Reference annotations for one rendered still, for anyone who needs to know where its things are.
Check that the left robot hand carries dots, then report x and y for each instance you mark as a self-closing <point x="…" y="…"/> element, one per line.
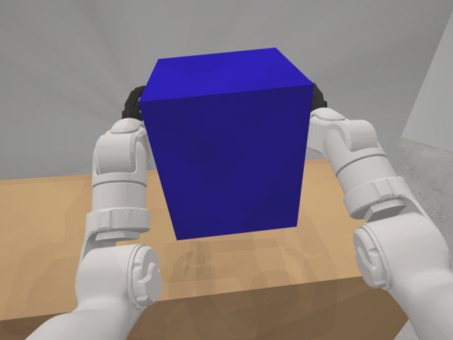
<point x="132" y="109"/>

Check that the pedestal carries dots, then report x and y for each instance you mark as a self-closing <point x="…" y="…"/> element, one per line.
<point x="295" y="283"/>

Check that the carton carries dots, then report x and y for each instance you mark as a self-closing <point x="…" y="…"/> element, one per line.
<point x="228" y="132"/>

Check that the right robot upper arm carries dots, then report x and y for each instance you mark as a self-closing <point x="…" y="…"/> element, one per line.
<point x="405" y="255"/>

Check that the robot left forearm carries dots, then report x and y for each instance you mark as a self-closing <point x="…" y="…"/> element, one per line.
<point x="119" y="181"/>

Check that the right robot hand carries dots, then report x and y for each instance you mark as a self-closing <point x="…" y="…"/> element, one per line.
<point x="317" y="99"/>

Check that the left robot upper arm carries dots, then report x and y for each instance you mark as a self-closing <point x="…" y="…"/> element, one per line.
<point x="113" y="287"/>

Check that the robot right forearm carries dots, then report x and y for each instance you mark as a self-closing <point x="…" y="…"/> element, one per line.
<point x="371" y="187"/>

